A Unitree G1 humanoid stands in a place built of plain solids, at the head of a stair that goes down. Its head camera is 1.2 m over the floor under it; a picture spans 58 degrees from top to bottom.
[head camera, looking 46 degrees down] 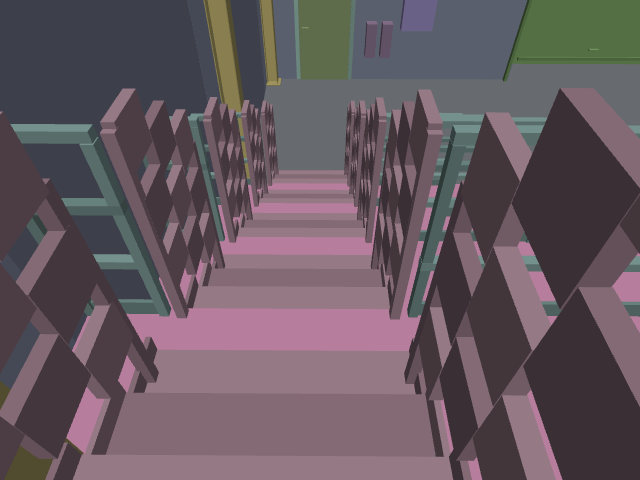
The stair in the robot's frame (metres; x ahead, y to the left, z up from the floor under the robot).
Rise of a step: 0.15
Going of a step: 0.26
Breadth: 1.12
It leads straight ahead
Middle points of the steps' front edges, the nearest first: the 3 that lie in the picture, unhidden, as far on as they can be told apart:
0.43 0.16 -0.15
0.69 0.16 -0.30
0.95 0.16 -0.46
